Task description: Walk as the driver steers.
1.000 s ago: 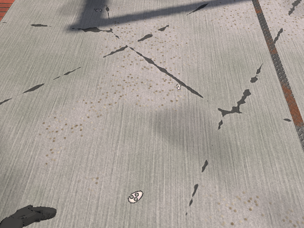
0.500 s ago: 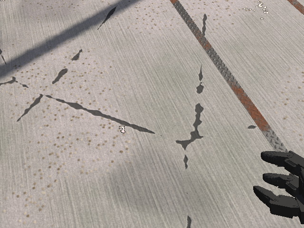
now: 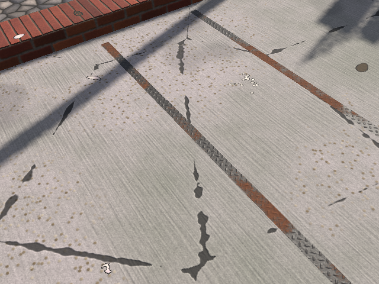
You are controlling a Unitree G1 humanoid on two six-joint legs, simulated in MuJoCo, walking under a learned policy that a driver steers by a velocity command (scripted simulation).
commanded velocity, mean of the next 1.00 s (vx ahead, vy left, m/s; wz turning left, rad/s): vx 0.49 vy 0.00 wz -0.83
